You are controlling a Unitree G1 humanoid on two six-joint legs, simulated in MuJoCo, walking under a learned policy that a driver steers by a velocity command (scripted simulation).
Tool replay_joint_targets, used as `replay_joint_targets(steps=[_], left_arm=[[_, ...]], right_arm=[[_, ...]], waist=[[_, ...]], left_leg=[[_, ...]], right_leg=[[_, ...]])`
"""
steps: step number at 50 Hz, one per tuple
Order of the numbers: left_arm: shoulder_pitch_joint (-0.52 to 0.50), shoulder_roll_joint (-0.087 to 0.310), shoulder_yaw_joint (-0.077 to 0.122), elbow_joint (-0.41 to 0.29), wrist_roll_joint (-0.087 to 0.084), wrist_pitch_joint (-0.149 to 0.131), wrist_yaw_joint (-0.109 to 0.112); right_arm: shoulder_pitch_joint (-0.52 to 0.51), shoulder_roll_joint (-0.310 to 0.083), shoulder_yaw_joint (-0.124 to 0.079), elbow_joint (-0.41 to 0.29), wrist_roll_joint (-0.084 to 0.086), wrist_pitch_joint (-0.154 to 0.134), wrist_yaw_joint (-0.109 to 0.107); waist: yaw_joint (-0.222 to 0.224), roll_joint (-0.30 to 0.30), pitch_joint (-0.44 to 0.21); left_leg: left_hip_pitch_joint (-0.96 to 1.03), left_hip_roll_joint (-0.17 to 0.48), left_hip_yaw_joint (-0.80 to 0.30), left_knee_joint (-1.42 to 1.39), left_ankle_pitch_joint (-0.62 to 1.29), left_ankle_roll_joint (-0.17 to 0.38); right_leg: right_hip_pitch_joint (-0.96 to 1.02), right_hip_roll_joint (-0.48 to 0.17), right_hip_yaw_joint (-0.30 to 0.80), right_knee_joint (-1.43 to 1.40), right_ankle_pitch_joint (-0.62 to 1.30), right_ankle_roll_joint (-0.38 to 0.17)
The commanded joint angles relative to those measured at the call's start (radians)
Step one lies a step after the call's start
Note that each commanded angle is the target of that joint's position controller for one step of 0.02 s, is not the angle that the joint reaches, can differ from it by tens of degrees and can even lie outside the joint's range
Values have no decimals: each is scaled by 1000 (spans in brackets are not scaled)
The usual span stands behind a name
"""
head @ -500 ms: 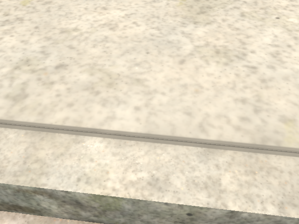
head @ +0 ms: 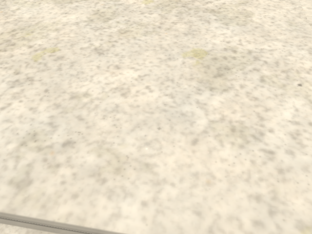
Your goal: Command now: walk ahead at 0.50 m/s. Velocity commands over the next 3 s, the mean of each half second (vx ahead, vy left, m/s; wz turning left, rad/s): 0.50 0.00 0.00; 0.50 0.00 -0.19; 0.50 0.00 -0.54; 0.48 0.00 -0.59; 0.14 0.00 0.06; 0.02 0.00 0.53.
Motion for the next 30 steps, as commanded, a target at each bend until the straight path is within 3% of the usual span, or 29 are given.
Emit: replay_joint_targets(steps=[1, 2, 3, 4, 5, 6, 7, 8, 9, 10, 11, 12, 14, 15, 16, 17, 18, 19, 20, 21, 22, 23, 24, 25, 26, 27, 29, 30], left_arm=[[-35, -147, -54, 43, 23, -37, -28], [-48, -104, -44, 24, 44, -35, -34], [-36, -92, -41, 21, 57, -32, -25], [24, -100, -51, 50, 68, -29, -16], [51, -97, -54, 59, 81, -33, -5], [114, -81, -62, 71, 96, -41, -8], [201, -61, -61, 89, 105, -50, -12], [234, -48, -53, 71, 82, -56, -23], [308, -53, -57, 115, 71, -54, -49], [228, -27, -58, 62, 22, -75, -62], [271, 14, -55, 78, 15, -92, -71], [321, 65, -46, 91, 25, -100, -74], [316, 147, -1, 79, 4, -105, -70], [308, 163, 22, 76, 11, -101, -66], [421, 109, 25, 83, 45, -102, -72], [388, 75, 29, 65, 55, -90, -78], [309, -65, 22, 69, 88, -71, -86], [254, -5, 47, 58, 26, -57, -76], [184, -17, 48, 14, 15, -59, -55], [128, -42, 37, -32, 2, -64, -35], [88, -56, 18, -81, 1, -56, -13], [25, -76, -4, -112, 4, -44, 5], [28, -52, -1, -119, 13, -34, 22], [34, -52, -1, -110, 15, -25, 26], [2, -46, 4, -110, 13, -24, 22], [-31, -47, 12, -133, 20, -36, 19], [-108, -15, 18, -162, 23, -62, 11], [-179, 2, 25, -195, 30, -57, 3]], right_arm=[[-66, 111, 36, -122, 7, -9, -37], [-125, 98, 44, -151, 31, -10, -31], [-168, 97, 54, -175, 38, -13, -27], [-204, 107, 69, -205, 38, -13, -31], [-240, 116, 83, -227, 30, -15, -36], [-345, 91, 89, -289, 28, -19, -40], [-474, 58, 87, -356, 42, -13, -52], [-619, 43, 84, -412, 33, 16, -48], [-746, 60, 99, -482, 24, 45, -61], [-676, 77, 97, -475, 1, 49, -39], [-670, 49, 90, -478, 17, 56, -28], [-664, 50, 92, -484, 15, 65, -14], [-461, 50, 89, -400, 2, 50, -5], [-309, 26, 73, -342, -10, 45, -9], [-220, -2, 64, -299, 32, 52, -26], [-87, -48, 43, -265, 15, 66, -40], [68, -112, 19, -188, -26, 57, -49], [140, -114, 9, -176, -19, 20, -61], [45, -112, 16, -160, 21, -19, -71], [-28, -68, 18, -125, 35, -41, -64], [-59, -8, 33, -97, 32, -52, -57], [-95, 67, 45, -58, 24, -59, -59], [-115, 84, 49, -58, 2, -73, -54], [-145, 97, 43, -69, 5, -82, -60], [-163, 92, 34, -92, 5, -90, -54], [-176, 84, 26, -113, 7, -102, -56], [-108, 36, 11, -122, -11, -108, -68], [-38, 28, 10, -105, -18, -111, -72]], waist=[[-108, -45, 187], [-93, -68, 204], [-88, -89, 207], [-85, -110, 219], [-81, -63, 206], [-52, 7, 177], [-3, 11, 145], [18, -72, 159], [35, -133, 186], [-43, -214, 182], [-49, -200, 141], [-73, -231, 103], [-115, -255, 8], [-151, -230, -84], [-105, -91, -200], [-183, -1, -213], [-234, 248, -142], [-257, 226, -116], [-182, 178, -8], [-128, 34, 17], [-77, -65, 11], [-43, -131, 17], [9, -120, 39], [32, -52, 34], [45, -61, 54], [67, -31, 79], [27, -14, 53], [0, -5, 71]], left_leg=[[-457, 35, 43, 210, -156, 23], [-457, 54, 135, 307, -258, 12], [-486, 62, 170, 453, -328, 14], [-571, 69, 153, 580, -368, 32], [-622, 95, 150, 528, -333, 37], [-583, 142, 218, 256, -252, 30], [-511, 182, 252, 61, -174, 3], [-401, 202, 360, -85, -198, -24], [-228, 198, 319, -185, -365, -37], [-30, 147, 427, -208, -424, -66], [21, 92, 457, -238, -438, -72], [-8, 54, 467, -335, -479, -89], [-4, 19, 434, -556, -526, -90], [168, 10, 372, -556, -396, -74], [480, 47, 162, -606, -368, -18], [658, 96, -48, -818, -570, -11], [693, 241, -383, -1144, -672, 72], [583, 291, -637, -1362, -811, 86], [521, 287, -561, -1358, -816, 29], [535, 303, -502, -1336, -541, 23], [574, 320, -415, -1314, -295, -41], [571, 307, -275, -1296, -210, -81], [534, 283, -147, -1294, -52, -107], [532, 242, -55, -1312, -25, -117], [498, 223, 40, -1360, -61, -135], [459, 199, 89, -1403, -20, -149], [463, 168, 172, -1443, 66, -149], [509, 185, 184, -1478, 75, -125]], right_leg=[[212, -182, 305, -506, 70, -145], [161, -211, 289, -591, 74, -178], [123, -226, 287, -622, 71, -191], [139, -244, 312, -629, 54, -184], [186, -247, 291, -629, 51, -161], [220, -226, 235, -658, 69, -133], [201, -224, 239, -680, 149, -112], [133, -254, 218, -810, 249, -153], [14, -299, 245, -939, 293, -161], [-37, -303, 182, -952, 585, -185], [30, -316, 157, -899, 970, -205], [235, -329, 135, -840, 1397, -209], [657, -352, 82, -641, 1871, -142], [667, -342, 65, -503, 1958, -105], [389, -300, 130, -374, 1871, -92], [205, -219, 172, -203, 1625, -118], [-48, -44, 207, 240, 619, -76], [-126, 16, 392, 828, 532, -54], [-268, 18, 436, 1008, 552, -52], [-348, 42, 426, 1103, 522, -51], [-408, 36, 436, 1083, 519, -52], [-442, 2, 406, 1013, 508, -69], [-453, -37, 367, 908, 544, -59], [-462, -57, 336, 871, 505, -51], [-419, -92, 299, 795, 455, -30], [-390, -111, 240, 788, 411, -19], [-353, -116, 171, 684, 452, 1], [-397, -144, 143, 626, 463, 3]])
Next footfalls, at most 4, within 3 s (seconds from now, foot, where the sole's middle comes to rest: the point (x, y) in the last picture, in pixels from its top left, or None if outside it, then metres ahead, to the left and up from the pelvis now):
0.28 left None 0.37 0.12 -0.52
0.92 right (204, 190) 0.66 -0.12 -0.52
1.42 left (172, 129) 0.98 0.00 -0.52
1.94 right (249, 128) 1.00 -0.36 -0.52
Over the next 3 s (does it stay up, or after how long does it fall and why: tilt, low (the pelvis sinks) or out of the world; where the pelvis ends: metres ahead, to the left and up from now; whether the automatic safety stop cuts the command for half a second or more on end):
stays up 1.09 -0.36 0.26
